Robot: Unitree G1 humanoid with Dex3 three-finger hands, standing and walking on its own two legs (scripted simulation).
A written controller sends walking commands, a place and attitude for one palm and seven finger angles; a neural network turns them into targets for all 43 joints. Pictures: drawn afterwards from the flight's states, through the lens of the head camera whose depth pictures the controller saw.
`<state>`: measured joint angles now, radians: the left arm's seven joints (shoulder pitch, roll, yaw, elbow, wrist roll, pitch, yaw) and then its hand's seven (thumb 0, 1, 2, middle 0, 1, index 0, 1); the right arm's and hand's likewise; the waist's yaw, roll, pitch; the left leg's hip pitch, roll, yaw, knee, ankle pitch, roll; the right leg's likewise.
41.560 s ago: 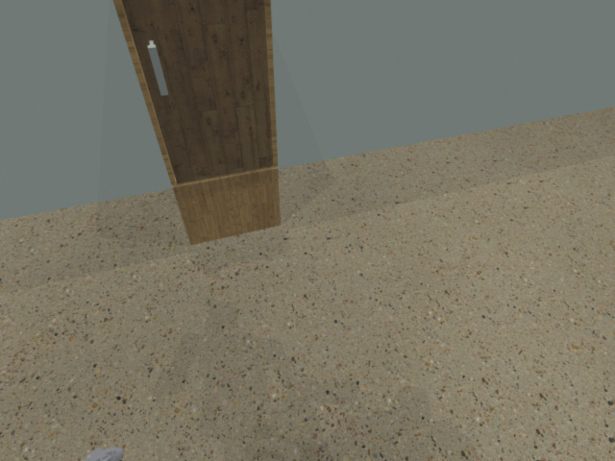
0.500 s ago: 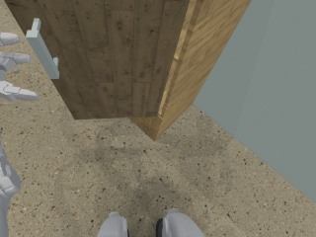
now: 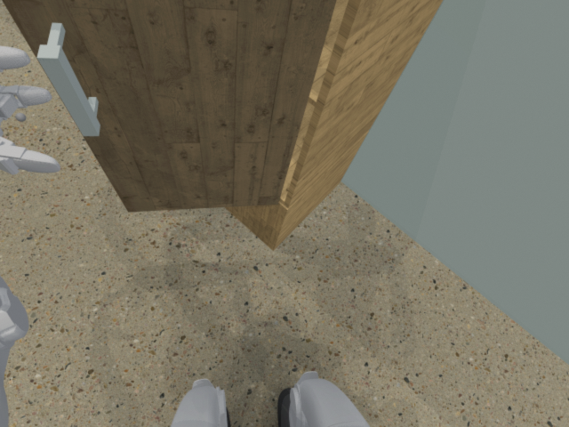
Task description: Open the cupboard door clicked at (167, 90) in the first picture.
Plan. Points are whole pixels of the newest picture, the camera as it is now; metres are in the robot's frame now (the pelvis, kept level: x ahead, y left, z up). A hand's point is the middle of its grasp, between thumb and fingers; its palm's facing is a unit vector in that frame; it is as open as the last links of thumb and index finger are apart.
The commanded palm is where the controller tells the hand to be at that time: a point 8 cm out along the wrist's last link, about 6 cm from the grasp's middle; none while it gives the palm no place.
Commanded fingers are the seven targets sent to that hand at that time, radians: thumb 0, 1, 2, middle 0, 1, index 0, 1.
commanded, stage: slide the fingers in behind the handle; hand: left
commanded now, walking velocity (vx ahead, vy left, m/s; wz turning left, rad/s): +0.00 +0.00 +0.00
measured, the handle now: (75, 84) +0.55 +0.24 +0.08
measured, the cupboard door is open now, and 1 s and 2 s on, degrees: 49 49 49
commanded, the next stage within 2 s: close the thumb around the handle in 1.40 s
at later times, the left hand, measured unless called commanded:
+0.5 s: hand (61, 114) +0.50 +0.25 +0.08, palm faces +0.04 -1.00 +0.00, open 14.0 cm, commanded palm +0.48 +0.28 +0.08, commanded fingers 0.00 -0.50 0.30 -0.30 -1.20 -0.30 -1.20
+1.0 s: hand (94, 113) +0.50 +0.21 +0.08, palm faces +0.05 -1.00 -0.01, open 14.0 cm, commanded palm +0.47 +0.25 +0.08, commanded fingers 0.00 -0.50 0.30 -0.30 -1.20 -0.30 -1.20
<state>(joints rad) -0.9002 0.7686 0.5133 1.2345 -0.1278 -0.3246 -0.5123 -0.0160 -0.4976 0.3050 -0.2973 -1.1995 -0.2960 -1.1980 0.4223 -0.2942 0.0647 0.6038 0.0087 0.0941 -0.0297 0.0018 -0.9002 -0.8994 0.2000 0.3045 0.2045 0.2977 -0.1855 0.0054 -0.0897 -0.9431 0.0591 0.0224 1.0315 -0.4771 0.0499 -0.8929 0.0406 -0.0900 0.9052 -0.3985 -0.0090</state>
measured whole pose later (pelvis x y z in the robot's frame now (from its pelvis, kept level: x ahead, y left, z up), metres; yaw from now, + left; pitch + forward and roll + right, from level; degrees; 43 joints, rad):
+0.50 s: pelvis +0.01 +0.00 +0.00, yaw +0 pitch +21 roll -4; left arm -0.87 0.61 0.44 1.17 -0.12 -0.36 -0.36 -0.02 -0.50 0.31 -0.30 -1.20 -0.30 -1.20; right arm 0.40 -0.27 0.05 0.60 0.00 0.09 0.00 0.00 -0.90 -0.90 0.20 0.30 0.20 0.30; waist -0.17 0.02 -0.10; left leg -0.90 0.05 0.03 1.01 -0.48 0.05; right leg -0.86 0.03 -0.08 0.90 -0.41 -0.01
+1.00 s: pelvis +0.00 -0.02 +0.00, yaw +1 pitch +21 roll -3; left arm -0.87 0.56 0.42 1.18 -0.12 -0.37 -0.30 -0.02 -0.50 0.30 -0.29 -1.20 -0.30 -1.20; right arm 0.40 -0.27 0.04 0.62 0.00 0.08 -0.01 0.00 -0.90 -0.90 0.20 0.30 0.20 0.30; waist -0.17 0.02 -0.10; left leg -0.89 0.05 0.02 1.00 -0.47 0.03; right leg -0.86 0.04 -0.09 0.91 -0.41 -0.03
